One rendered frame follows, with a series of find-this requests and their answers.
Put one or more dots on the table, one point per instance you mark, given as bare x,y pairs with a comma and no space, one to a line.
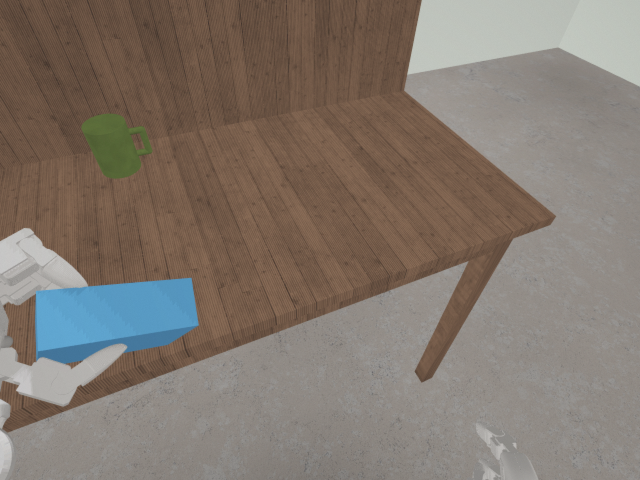
290,176

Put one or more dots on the sponge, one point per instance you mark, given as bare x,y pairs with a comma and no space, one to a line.
71,324

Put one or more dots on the robot right hand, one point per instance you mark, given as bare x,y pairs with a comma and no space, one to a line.
513,464

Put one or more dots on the robot left hand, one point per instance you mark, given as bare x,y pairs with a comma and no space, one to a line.
26,266

